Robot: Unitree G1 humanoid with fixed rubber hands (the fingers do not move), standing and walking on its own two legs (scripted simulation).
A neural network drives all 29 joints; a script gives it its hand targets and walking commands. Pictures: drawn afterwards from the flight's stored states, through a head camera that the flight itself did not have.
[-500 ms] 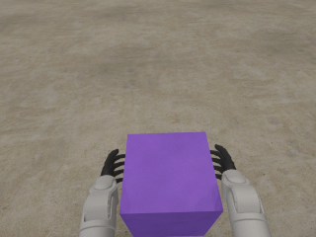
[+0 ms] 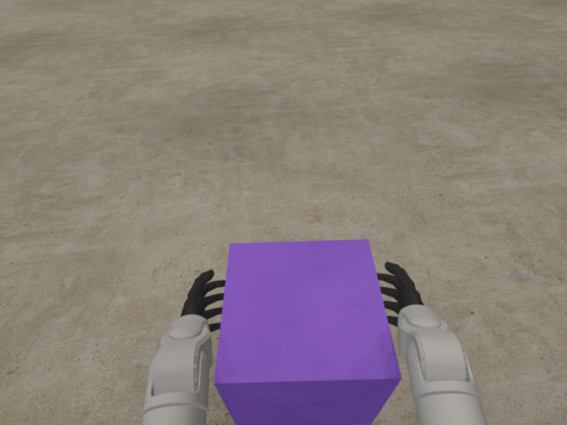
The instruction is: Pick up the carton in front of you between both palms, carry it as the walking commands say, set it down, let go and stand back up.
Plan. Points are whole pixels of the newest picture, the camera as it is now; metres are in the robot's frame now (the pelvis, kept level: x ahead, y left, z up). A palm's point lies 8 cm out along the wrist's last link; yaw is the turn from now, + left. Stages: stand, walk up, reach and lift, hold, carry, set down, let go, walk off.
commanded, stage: carry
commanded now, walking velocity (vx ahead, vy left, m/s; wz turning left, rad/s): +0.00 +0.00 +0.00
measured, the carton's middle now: (301, 340) +0.29 +0.00 -0.04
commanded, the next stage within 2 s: hold in 0.38 s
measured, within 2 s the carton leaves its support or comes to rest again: neither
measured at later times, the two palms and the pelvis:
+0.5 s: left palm (194, 335) +0.26 +0.15 +0.04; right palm (415, 326) +0.26 -0.15 +0.04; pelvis -0.01 +0.00 +0.01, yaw -1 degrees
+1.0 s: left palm (186, 343) +0.25 +0.15 +0.05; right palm (420, 341) +0.24 -0.15 +0.05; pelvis -0.05 +0.01 +0.00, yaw -2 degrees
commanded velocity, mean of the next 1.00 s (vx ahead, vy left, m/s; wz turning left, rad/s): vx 0.00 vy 0.00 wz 0.00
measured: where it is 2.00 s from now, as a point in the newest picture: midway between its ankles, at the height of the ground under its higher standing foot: outside the picture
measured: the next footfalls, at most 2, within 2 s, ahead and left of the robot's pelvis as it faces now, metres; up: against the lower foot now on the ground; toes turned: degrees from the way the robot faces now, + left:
none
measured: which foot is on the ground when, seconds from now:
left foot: down 0.00-1.00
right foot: down 0.00-1.00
